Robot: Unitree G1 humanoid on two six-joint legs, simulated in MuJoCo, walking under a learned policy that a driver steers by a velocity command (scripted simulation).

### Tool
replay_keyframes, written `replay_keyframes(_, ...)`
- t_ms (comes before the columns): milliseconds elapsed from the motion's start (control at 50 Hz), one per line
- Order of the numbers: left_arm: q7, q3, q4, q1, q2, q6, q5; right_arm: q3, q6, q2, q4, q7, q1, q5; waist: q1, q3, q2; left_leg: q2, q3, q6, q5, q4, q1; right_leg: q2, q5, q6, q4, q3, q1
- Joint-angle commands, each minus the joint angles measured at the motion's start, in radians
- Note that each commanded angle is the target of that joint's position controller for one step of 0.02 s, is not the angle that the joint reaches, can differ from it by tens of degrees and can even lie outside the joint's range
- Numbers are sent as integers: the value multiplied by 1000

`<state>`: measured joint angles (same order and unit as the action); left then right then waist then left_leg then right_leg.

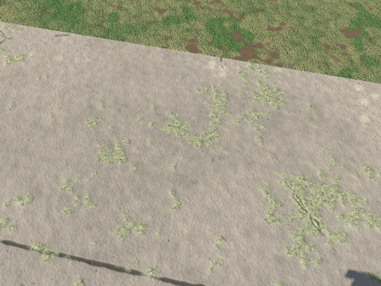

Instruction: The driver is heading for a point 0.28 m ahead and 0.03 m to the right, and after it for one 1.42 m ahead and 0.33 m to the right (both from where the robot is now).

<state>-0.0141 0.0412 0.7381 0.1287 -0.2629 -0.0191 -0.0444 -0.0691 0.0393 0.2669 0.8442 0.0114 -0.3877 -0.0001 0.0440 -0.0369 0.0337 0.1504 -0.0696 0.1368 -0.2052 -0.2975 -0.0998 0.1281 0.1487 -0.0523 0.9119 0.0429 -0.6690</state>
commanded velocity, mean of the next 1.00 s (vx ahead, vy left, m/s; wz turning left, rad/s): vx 0.46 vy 0.00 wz -0.25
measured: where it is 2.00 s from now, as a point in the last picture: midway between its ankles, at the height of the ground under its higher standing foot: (222, 223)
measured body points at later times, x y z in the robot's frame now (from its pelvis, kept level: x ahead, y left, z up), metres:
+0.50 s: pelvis +0.29 -0.06 +0.00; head +0.32 -0.08 +0.45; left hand +0.31 +0.21 -0.12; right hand +0.43 -0.31 -0.12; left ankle +0.37 +0.10 -0.68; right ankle +0.29 -0.12 -0.74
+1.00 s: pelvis +0.54 -0.03 +0.00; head +0.58 -0.03 +0.45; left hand +0.74 +0.20 -0.13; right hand +0.53 -0.32 -0.11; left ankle +0.57 +0.05 -0.74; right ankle +0.53 -0.16 -0.67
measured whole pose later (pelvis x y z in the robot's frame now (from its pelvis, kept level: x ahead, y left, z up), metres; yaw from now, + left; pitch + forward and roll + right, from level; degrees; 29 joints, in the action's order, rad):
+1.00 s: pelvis +0.54 -0.03 +0.00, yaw -20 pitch +1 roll +0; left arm -0.03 0.09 0.76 0.22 -0.32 0.02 -0.03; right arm -0.03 0.07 0.25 0.78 -0.02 -0.28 0.02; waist 0.01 -0.06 0.05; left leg -0.01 0.12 0.04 -0.20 -0.37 -0.19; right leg -0.02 0.31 0.01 1.07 0.02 -0.58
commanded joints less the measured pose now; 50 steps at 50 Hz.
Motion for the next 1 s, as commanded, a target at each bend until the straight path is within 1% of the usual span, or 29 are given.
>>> replay_keyframes(20, -4, 11, -82, -94, -67, -9, 5, -35, 16, 152, -48, -5, -51, 0, 16, -5, -88, -245, -225, 105, 312, 84, 21, -41, -113, -6, -111, -31, -37)
replay_keyframes(80, -12, 2, -108, -175, -63, -19, 9, -32, 17, 149, -38, -13, -97, 7, 47, -12, -97, -254, -229, 96, 386, 50, 86, -67, -149, 9, -220, -44, -31)
replay_keyframes(140, -18, -2, -118, -194, -64, -32, 14, -23, 25, 144, -23, -22, -112, 14, 49, -24, -111, -294, -217, 69, 462, 47, 130, -83, -153, 60, -319, -65, 55)
replay_keyframes(180, -13, 10, -93, -106, -93, -36, 16, -25, 33, 165, -22, -27, -72, 19, -2, -14, -124, -308, -184, 33, 631, -5, 142, -116, -68, 108, -371, -79, 191)
replay_keyframes(200, -5, 21, -64, -17, -114, -39, 18, -27, 35, 177, -18, -28, -61, 23, -41, 28, -125, -298, -157, 18, 790, -103, 158, -152, -13, 131, -382, -96, 296)
replay_keyframes(220, 7, 32, -15, 132, -131, -46, 18, -25, 33, 179, -13, -26, -51, 27, -113, 105, -93, -258, -104, 0, 852, -289, 146, -176, -16, 159, -434, -110, 459)
replay_keyframes(240, 19, 45, 15, 294, -175, -54, 4, -13, 35, 144, -29, -24, -58, 28, -175, 214, -36, -219, -66, -14, 632, -553, 5, -35, 75, 207, -438, 50, 689)
replay_keyframes(260, 18, 78, 26, 368, -298, -51, -9, 1, 36, 65, -48, -14, -180, -6, -126, 333, 227, -29, 33, -78, 36, -949, -327, 230, 154, 371, -520, 581, 944)
replay_keyframes(280, 2, 64, 32, 289, -224, -36, 32, -1, 41, 115, -43, -14, -147, 35, -93, 276, 158, -40, -25, -64, -266, -1010, -476, 227, 191, 374, -651, 783, 900)
replay_keyframes(300, -4, 53, 12, 186, -169, -31, 43, -3, 41, 127, -59, -10, -53, 42, -61, 115, 63, -111, -28, -64, -179, -1012, -526, 199, 236, 360, -649, 619, 755)
replay_keyframes(320, -9, 42, 9, 146, -124, -33, 38, 4, 46, 124, -75, -5, 25, 44, -63, 58, -14, -148, -16, -68, -118, -957, -514, 150, 143, 339, -663, 499, 651)
replay_keyframes(340, -8, 35, 20, 146, -108, -37, 35, 7, 43, 111, -88, 0, 55, 45, -46, 22, -10, -176, -9, -76, -101, -900, -497, 101, 42, 317, -677, 416, 585)
replay_keyframes(380, -5, 32, 48, 166, -103, -47, 40, 17, 22, 91, -92, 6, 42, 55, -16, 26, 32, -198, 7, -106, -92, -817, -432, 38, -110, 297, -697, 320, 514)
replay_keyframes(440, -2, 44, 69, 215, -134, -53, 46, 27, 7, 75, -112, 8, 96, 52, -20, 26, 32, -207, 38, -147, -67, -727, -459, 10, -169, 320, -725, 270, 484)
replay_keyframes(500, 2, 49, 83, 266, -139, -47, 49, 37, 5, 66, -161, 8, 248, 47, -59, -14, 27, -218, 55, -180, 55, -564, -515, -15, -150, 306, -753, 257, 478)
replay_keyframes(560, 3, 56, 95, 320, -145, -43, 48, 46, 9, 54, -191, 12, 354, 39, -100, -6, 32, -200, 58, -190, 163, -428, -504, -34, -192, 275, -720, 253, 518)
replay_keyframes(640, 13, 62, 97, 369, -155, -36, 34, 51, 21, 59, -228, 11, 450, 27, -133, 5, 36, -165, 54, -182, 159, -327, -479, -16, -313, 263, -634, 297, 594)
replay_keyframes(680, 21, 67, 84, 340, -168, -33, 29, 46, 30, 77, -229, 8, 421, 25, -105, 14, 46, -152, 38, -163, 108, -263, -394, -2, -337, 240, -585, 334, 595)
replay_keyframes(720, 21, 72, 66, 284, -186, -34, 29, 32, 42, 108, -188, -5, 280, 24, -33, 58, 40, -117, 48, -132, 49, -180, -170, -28, -399, 205, -470, 342, 539)
replay_keyframes(740, 13, 68, 63, 277, -171, -42, 38, 17, 55, 148, -159, -18, 165, 35, 23, 128, -19, -166, 5, -100, 48, -131, 17, -90, -374, 179, -301, 296, 479)
replay_keyframes(760, 7, 48, 29, 276, -100, -52, 49, -2, 60, 228, -153, -38, -1, 57, 83, 283, -142, -410, -228, -44, -169, -98, 240, -149, -134, 155, -29, 196, 368)
replay_keyframes(780, 9, 39, 1, 380, -54, -47, 69, -20, 41, 296, -155, -41, 17, 60, 15, 333, -355, -604, -649, 55, -278, 24, 380, -284, 423, 134, 179, 75, 87)
replay_keyframes(800, 20, 48, 38, 371, -129, -26, 36, -11, 28, 212, -161, -38, 73, 45, -15, 208, -203, -593, -646, 68, -240, 13, 265, -189, 379, 135, 283, 62, 7)
replay_keyframes(820, 15, 52, 44, 310, -132, -18, 26, 10, 30, 126, -173, -34, 125, 34, -22, 105, -86, -543, -471, 54, -17, 0, 151, -161, 297, 126, 288, 60, 29)
replay_keyframes(840, 10, 50, 40, 275, -109, -12, 25, 21, 34, 90, -167, -30, 148, 32, -36, 61, -59, -497, -311, 40, 261, 0, 75, -138, 260, 108, 266, 47, 60)
replay_keyframes(880, -2, 53, 37, 268, -97, 15, 11, 28, 43, 72, -150, -30, 148, 24, -64, 58, -134, -429, -117, 16, 587, -13, 9, -118, 252, 80, 244, 21, 112)
replay_keyframes(900, -8, 53, 31, 265, -91, 25, 11, 27, 50, 78, -141, -27, 133, 19, -68, 72, -153, -417, -67, 14, 703, -22, 0, -127, 235, 73, 245, 11, 127)
replay_keyframes(940, -17, 51, 11, 234, -82, 36, 17, 20, 53, 92, -131, -27, 126, 13, -78, 89, -163, -417, -1, 27, 776, -15, 7, -135, 189, 60, 230, 2, 105)
replay_keyframes(1000, -32, 38, -31, 143, -63, 46, 16, 15, 38, 103, -123, -34, 131, 13, -70, 64, -165, -410, 87, 32, 740, 8, -3, -119, 96, 47, 112, -26, 70)
Keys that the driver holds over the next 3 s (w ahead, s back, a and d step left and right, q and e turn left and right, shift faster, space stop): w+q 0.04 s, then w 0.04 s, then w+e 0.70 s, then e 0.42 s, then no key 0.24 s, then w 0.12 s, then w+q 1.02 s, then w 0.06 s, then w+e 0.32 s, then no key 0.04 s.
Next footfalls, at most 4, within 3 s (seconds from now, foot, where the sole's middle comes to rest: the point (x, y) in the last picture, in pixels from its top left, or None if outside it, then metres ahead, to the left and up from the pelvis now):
0.24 right None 0.33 -0.12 -0.78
0.74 left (172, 247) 0.61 0.04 -0.78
1.22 right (236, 231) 0.67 -0.20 -0.78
1.64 left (186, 227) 0.69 -0.01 -0.78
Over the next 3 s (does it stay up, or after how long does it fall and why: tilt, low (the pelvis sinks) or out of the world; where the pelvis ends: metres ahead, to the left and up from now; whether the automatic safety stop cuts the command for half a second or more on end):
stays up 1.22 -0.24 -0.01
